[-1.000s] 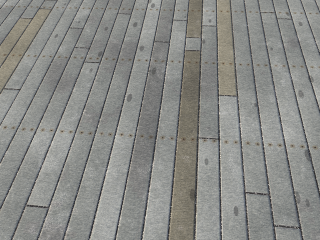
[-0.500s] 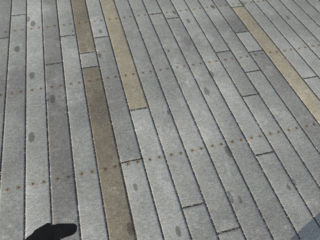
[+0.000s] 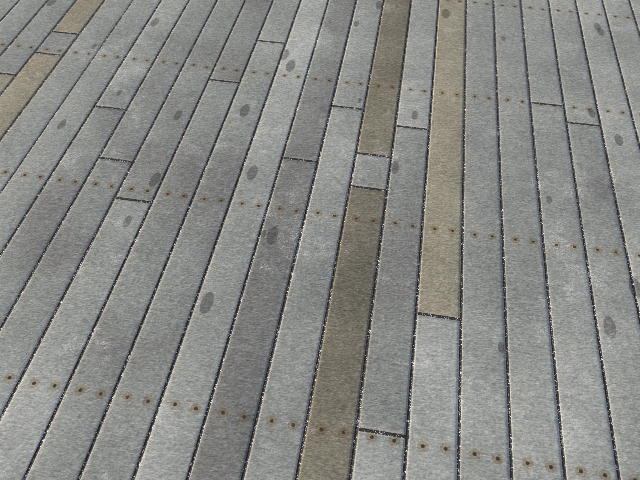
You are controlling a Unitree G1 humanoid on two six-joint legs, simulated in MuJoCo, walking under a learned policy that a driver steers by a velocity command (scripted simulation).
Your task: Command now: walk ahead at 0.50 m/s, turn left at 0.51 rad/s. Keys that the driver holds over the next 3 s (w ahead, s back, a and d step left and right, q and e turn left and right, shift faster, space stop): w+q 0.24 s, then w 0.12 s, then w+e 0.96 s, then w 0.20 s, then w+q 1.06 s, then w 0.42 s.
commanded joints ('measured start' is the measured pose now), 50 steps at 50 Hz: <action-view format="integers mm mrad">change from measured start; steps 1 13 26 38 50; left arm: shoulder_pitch -21 -100 -375 -61 51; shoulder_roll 189 145 88 139 180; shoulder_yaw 48 8 -29 3 21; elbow -47 -144 -197 -156 -92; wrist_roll -16 13 -15 1 -27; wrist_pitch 11 -29 -22 4 37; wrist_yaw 8 2 -44 -33 18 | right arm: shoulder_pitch -97 100 255 93 -149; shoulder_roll -66 -137 -182 -160 -89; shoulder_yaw -13 -53 -49 -27 -6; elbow -114 -113 26 -78 -139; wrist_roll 0 -21 -16 -34 -22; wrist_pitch -12 -39 -40 -95 -87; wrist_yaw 19 -22 -44 -40 -33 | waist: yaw -17 -56 -178 -48 9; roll -66 -9 29 -48 -120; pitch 72 -100 26 -79 -40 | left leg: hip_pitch -17 545 662 -25 167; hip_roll -18 85 120 -18 -110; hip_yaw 47 -383 -167 -101 -64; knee -63 -465 -474 440 -171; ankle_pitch -72 -12 -5 -334 65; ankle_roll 42 280 187 -12 -94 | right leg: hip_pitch -4 -712 -753 -136 -296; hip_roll -325 -155 -104 -230 -125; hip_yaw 55 336 271 697 582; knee -4 927 336 37 67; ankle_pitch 592 12 379 208 295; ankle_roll -136 22 -5 -267 -196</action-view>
